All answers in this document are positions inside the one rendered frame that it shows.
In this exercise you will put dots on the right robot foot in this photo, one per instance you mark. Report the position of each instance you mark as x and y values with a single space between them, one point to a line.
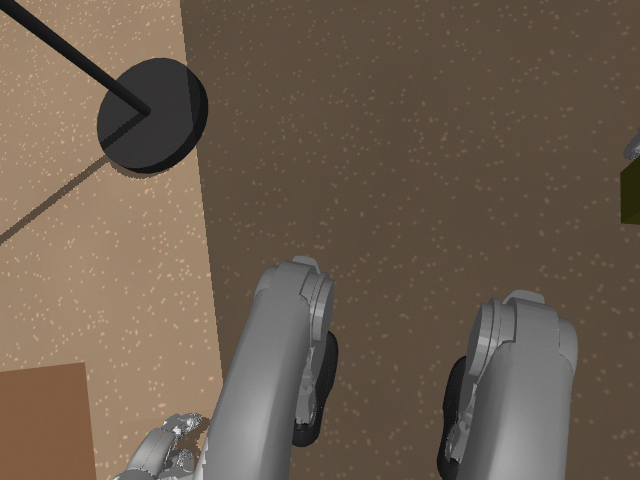
448 467

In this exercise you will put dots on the left robot hand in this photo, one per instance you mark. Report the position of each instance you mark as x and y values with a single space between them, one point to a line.
155 455

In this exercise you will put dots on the right robot hand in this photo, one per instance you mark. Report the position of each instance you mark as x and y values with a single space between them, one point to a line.
632 150

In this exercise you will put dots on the floor lamp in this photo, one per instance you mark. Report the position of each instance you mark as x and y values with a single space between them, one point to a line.
151 117

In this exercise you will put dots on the left robot foot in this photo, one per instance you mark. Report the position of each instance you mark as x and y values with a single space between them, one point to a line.
305 434

